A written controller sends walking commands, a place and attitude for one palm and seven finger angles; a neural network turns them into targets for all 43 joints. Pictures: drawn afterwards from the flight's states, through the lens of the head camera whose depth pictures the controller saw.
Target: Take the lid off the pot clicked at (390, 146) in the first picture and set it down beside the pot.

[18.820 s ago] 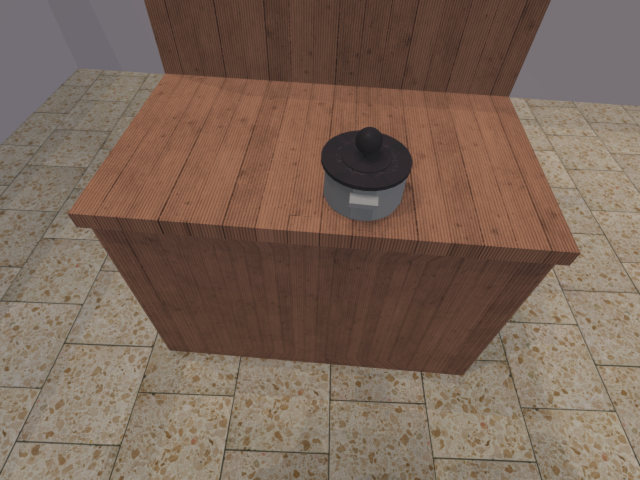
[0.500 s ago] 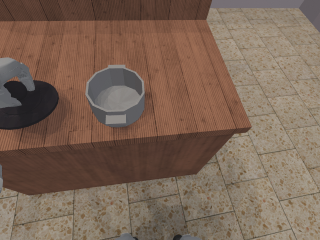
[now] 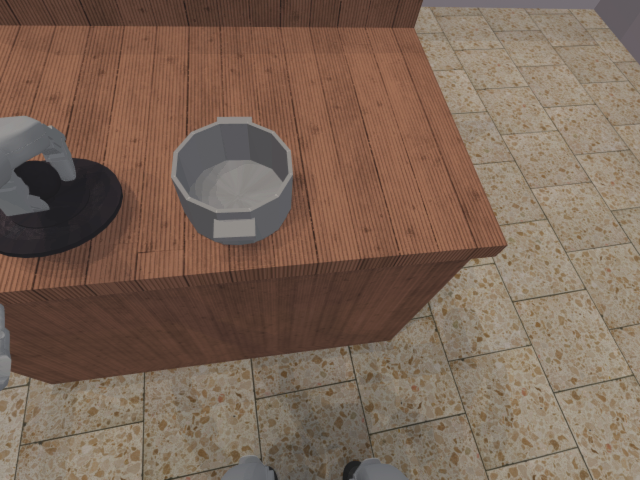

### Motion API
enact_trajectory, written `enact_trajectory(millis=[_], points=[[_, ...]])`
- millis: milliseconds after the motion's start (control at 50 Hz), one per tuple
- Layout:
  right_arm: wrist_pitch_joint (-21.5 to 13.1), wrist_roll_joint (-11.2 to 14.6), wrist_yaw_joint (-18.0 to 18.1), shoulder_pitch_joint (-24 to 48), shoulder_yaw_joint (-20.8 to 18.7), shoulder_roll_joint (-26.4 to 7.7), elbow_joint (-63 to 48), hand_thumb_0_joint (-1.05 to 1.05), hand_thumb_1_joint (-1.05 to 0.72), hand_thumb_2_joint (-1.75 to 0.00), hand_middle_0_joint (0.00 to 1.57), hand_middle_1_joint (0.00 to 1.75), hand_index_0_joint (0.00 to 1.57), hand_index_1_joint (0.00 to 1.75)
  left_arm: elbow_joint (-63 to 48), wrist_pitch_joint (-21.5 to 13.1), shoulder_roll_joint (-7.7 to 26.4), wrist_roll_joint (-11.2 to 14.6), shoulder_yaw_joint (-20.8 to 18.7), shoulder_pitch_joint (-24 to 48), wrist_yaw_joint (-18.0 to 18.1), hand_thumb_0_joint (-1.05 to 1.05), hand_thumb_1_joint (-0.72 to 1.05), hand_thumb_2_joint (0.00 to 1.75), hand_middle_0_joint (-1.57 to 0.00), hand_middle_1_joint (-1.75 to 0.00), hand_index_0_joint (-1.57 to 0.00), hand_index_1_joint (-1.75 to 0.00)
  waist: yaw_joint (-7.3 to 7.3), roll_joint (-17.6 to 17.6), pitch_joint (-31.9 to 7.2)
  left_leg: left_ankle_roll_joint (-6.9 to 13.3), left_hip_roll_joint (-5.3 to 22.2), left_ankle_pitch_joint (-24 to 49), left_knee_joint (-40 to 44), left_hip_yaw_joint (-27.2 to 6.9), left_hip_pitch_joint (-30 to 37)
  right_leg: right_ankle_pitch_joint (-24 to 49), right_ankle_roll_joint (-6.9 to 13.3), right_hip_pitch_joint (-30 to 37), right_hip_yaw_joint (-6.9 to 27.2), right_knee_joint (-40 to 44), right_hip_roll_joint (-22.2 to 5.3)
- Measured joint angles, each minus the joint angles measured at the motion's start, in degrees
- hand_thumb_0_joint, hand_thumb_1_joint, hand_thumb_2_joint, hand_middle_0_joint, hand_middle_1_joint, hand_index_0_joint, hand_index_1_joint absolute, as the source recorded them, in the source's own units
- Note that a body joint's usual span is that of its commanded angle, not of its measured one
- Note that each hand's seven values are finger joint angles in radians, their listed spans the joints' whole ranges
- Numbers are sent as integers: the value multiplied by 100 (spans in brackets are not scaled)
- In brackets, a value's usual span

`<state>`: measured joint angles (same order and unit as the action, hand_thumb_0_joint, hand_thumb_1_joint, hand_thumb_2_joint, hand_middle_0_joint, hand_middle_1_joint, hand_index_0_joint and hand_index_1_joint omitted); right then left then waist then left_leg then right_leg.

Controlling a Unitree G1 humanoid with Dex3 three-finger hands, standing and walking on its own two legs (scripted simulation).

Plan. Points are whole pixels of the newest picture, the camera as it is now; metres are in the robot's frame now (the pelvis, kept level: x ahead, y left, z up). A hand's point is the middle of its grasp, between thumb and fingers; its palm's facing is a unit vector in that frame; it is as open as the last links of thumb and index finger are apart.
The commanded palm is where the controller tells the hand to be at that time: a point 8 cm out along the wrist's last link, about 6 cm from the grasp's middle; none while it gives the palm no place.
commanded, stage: lower the lid onto the table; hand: left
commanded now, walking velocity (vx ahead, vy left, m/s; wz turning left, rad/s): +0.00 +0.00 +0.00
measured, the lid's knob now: (36, 180) +0.49 +0.33 +0.03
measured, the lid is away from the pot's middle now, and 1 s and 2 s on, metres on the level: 0.24 0.24 0.24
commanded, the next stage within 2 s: open the fingers wide in 0.24 s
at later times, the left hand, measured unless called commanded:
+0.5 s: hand (43, 213) +0.45 +0.32 +0.02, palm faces -0.46 -0.10 -0.88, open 7.6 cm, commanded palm +0.48 +0.31 +0.08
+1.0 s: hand (35, 210) +0.45 +0.32 +0.03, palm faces -0.45 -0.10 -0.89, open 8.6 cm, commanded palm +0.48 +0.31 +0.08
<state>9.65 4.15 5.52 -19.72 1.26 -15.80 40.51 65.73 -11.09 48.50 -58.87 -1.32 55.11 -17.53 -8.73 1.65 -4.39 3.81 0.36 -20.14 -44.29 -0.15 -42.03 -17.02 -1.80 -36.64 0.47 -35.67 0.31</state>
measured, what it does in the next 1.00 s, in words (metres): stands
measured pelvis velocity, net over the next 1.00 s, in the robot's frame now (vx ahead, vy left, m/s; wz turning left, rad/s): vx -0.01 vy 0.00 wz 0.00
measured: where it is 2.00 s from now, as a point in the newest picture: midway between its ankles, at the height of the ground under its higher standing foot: outside the picture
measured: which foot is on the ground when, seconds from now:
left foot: down 0.00-1.00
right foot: down 0.00-1.00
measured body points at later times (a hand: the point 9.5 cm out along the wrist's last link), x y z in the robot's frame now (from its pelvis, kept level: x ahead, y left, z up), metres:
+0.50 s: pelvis -0.01 +0.00 -0.01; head +0.10 +0.03 +0.43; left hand +0.47 +0.32 +0.07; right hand -0.02 -0.28 -0.12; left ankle +0.00 +0.07 -0.71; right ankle -0.01 -0.17 -0.71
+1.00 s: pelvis -0.01 +0.00 -0.01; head +0.10 +0.02 +0.43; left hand +0.46 +0.33 +0.08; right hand +0.01 -0.29 -0.12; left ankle +0.00 +0.07 -0.71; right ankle -0.01 -0.17 -0.71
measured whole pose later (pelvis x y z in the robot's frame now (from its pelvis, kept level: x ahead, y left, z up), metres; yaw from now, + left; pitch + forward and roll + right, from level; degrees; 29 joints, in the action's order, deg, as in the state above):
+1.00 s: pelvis -0.01 +0.00 -0.01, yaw +0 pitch +18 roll -4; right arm 10.5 4.3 4.4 -18.8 1.0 -16.1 39.1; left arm 63.8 -10.0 46.1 -58.3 -1.0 51.1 -13.5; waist -7.8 1.9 -5.0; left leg 3.6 0.4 -21.2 -47.7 -0.5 -44.6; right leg -18.6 -1.9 -39.5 0.2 -39.8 0.5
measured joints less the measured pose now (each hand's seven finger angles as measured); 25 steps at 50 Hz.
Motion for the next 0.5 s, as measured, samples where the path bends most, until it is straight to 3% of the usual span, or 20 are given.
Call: enact_trajectory(millis=[360, 400, 500], points=[[5, -18, -5, -89, 40, -5, -59, 0, -90, -90, 21, 30, 20, 30, 148, 11, -44, -81, -1, 6, 335, -2, 25, 74, -71, -98, -64, -94, -96, -5, -13, 8, 25, -62, -333, -3, -402, -80, 21, -414, -1, -356, 29], [67, -27, -72, -126, -14, -11, -115, 0, -90, -90, 21, 30, 20, 30, -36, 38, -86, -12, -165, -256, 407, -2, 25, 74, -71, -99, -63, -94, -79, 22, -36, 7, 29, -67, -327, 24, -399, -82, 38, -430, 27, -367, 31], [206, -24, -155, -109, -40, 5, -68, 0, -90, -90, 21, 30, 20, 30, -237, 118, -283, -40, -108, -511, 398, -1, 28, 74, -71, -99, -63, -95, 25, 44, -60, 15, 19, -70, -293, 33, -301, -83, -3, -334, 37, -335, 20]])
